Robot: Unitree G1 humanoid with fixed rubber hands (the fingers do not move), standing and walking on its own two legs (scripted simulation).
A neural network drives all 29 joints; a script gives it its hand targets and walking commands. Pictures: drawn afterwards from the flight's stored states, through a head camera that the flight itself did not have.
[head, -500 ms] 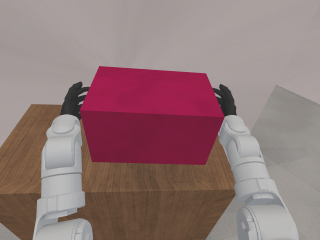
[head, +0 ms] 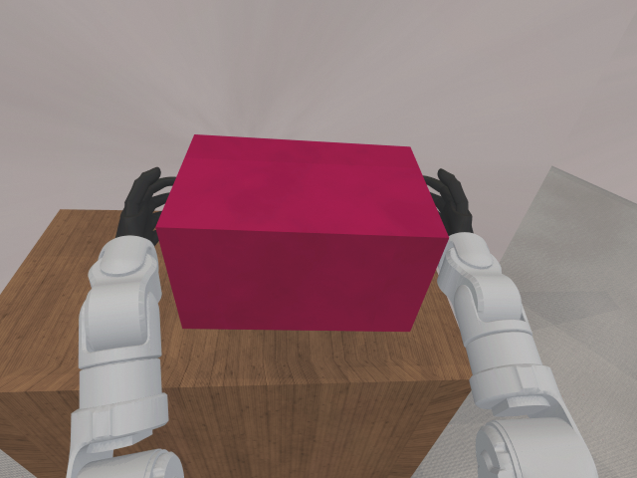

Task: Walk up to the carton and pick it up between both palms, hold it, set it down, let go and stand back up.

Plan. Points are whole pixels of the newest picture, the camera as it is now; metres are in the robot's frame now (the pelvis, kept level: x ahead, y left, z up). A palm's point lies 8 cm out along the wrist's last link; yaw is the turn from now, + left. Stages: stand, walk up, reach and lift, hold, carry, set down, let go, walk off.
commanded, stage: hold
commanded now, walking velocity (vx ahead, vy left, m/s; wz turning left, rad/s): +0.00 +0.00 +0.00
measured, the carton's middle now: (302, 233) +0.38 +0.00 +0.15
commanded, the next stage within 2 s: none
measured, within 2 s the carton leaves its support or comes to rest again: neither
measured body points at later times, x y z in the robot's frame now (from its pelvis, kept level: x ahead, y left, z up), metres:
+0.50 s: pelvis +0.00 +0.00 +0.00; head -0.05 +0.02 +0.45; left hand +0.35 +0.19 +0.18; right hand +0.36 -0.18 +0.17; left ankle +0.02 +0.12 -0.75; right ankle +0.01 -0.11 -0.75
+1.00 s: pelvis -0.01 +0.00 +0.00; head -0.04 +0.02 +0.45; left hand +0.36 +0.19 +0.18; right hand +0.37 -0.18 +0.17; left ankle +0.02 +0.12 -0.75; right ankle +0.01 -0.11 -0.75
